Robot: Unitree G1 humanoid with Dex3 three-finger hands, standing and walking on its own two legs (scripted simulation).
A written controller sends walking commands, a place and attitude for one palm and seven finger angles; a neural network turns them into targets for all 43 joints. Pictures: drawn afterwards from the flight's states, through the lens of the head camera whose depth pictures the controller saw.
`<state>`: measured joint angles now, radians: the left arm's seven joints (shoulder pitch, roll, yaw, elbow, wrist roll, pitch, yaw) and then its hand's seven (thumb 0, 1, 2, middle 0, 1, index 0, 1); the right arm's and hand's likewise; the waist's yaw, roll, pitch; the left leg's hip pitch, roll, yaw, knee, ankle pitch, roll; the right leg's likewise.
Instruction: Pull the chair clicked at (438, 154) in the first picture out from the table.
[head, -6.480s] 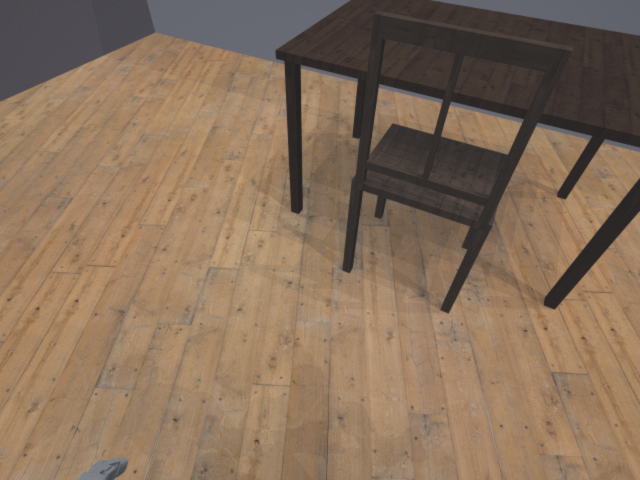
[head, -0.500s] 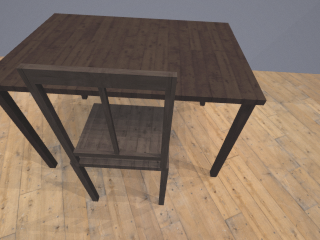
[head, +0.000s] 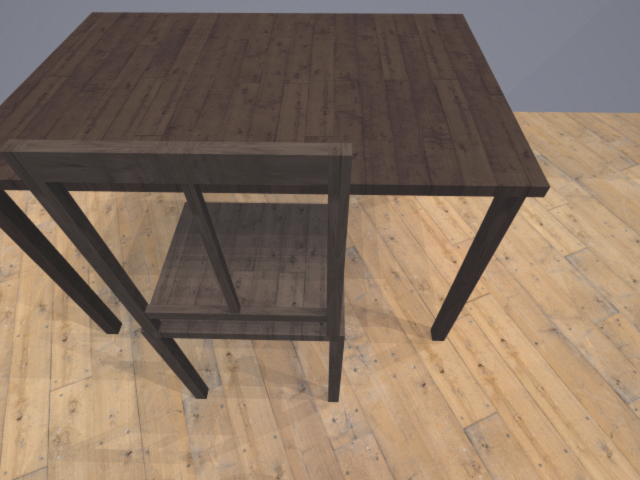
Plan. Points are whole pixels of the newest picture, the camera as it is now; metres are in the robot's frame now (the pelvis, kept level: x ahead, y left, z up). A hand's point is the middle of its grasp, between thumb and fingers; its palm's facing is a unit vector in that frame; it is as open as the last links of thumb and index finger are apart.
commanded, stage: come to a stop and stand still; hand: left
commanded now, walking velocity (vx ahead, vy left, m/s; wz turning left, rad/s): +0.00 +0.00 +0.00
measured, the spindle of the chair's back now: (216, 258) +0.44 +0.19 -0.04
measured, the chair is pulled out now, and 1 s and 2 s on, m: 0.00 0.00 0.00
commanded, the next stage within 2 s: look again from close up in 0.62 s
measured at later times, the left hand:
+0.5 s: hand out of the picture -0.03 +0.20 -0.16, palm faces +0.01 -0.98 -0.21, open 7.4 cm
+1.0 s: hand out of the picture -0.02 +0.18 -0.17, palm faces +0.02 -0.98 -0.18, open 7.3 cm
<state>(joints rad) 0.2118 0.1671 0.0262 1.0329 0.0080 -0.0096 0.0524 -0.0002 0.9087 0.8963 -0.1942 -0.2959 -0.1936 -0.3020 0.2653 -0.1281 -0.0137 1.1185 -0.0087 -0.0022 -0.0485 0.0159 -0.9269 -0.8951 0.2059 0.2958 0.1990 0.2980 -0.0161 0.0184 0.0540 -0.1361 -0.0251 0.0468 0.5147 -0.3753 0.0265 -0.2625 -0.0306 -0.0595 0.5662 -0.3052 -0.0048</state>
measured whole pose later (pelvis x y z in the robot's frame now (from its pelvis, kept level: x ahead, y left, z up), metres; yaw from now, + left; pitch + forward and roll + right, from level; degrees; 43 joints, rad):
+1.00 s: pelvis -0.02 +0.01 +0.01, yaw -1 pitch -2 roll +0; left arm 0.30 0.14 -0.01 1.11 0.01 -0.01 0.04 0.01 0.92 0.90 -0.20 -0.30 -0.20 -0.30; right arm 0.29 -0.13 0.02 1.16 -0.01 -0.03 -0.03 0.01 -0.92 -0.90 0.20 0.30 0.20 0.30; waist 0.00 -0.01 0.02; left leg -0.09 -0.03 0.06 0.43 -0.31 0.05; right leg -0.20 -0.03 -0.04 0.46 -0.23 0.01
